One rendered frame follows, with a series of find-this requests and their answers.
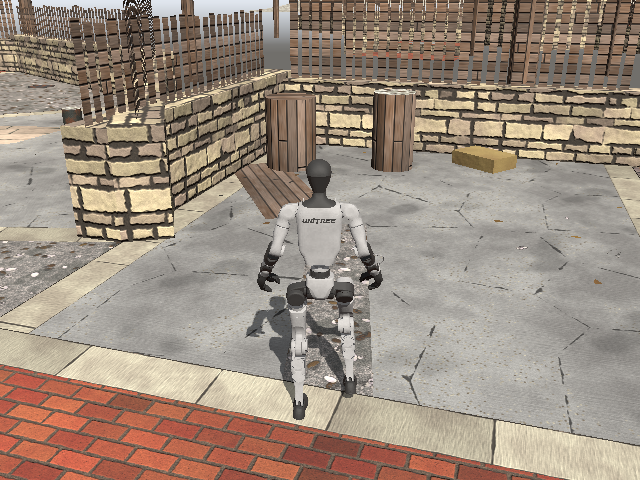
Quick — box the left robot thigh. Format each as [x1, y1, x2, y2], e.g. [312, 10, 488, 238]
[286, 281, 308, 356]

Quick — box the right robot upper arm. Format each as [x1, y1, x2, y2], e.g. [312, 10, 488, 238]
[340, 202, 370, 258]

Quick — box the robot right foot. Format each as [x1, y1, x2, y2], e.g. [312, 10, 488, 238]
[343, 375, 357, 395]

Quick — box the right robot forearm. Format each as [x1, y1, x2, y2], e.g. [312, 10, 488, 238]
[360, 242, 380, 276]

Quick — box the robot right hand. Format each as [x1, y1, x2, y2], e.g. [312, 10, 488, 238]
[359, 270, 383, 290]

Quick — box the left robot forearm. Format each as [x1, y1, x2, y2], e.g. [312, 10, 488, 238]
[259, 241, 279, 277]

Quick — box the robot left hand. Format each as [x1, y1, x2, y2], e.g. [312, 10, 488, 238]
[257, 273, 280, 292]

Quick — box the left robot upper arm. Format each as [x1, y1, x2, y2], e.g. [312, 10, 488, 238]
[269, 202, 298, 257]

